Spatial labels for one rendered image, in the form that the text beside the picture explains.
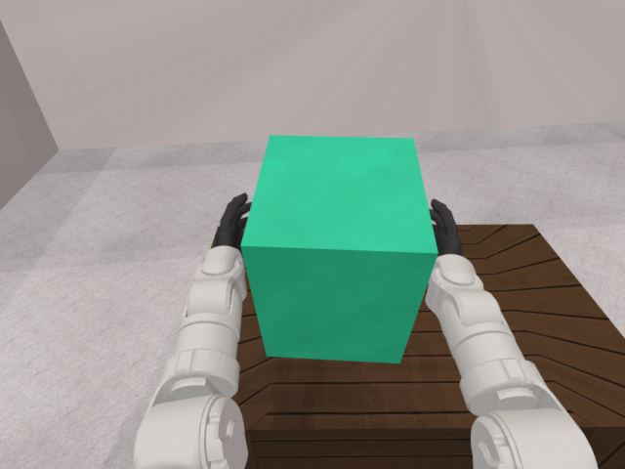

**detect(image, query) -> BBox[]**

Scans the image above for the robot right forearm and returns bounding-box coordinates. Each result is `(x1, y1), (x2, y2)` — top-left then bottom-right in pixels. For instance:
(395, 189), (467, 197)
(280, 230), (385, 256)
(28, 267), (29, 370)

(426, 254), (599, 469)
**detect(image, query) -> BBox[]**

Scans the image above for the left robot hand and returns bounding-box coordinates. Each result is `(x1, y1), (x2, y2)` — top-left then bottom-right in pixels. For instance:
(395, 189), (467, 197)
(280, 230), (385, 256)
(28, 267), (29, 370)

(214, 193), (252, 257)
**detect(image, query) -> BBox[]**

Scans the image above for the right robot upper arm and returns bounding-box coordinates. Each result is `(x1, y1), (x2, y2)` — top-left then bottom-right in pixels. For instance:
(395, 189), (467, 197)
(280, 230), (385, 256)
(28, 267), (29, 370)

(471, 408), (597, 469)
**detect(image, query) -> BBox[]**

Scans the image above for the pedestal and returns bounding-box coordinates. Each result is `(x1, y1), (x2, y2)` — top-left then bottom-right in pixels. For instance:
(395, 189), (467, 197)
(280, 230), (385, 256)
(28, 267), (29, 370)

(211, 224), (625, 469)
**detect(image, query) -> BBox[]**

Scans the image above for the robot left forearm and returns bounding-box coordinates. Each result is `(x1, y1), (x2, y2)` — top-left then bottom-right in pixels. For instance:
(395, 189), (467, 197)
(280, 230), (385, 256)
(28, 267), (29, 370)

(134, 245), (247, 469)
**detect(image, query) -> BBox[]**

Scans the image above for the carton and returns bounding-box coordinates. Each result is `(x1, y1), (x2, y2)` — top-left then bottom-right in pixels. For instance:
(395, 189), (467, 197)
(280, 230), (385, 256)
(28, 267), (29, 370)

(240, 135), (438, 363)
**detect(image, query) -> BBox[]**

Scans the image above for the right robot hand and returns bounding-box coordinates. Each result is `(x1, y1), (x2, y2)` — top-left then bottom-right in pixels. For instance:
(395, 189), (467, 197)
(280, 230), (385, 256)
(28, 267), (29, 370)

(429, 199), (463, 257)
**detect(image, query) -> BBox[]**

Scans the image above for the left robot upper arm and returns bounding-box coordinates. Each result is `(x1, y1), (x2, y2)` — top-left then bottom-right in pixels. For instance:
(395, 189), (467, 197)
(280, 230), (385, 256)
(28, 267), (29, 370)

(135, 394), (248, 469)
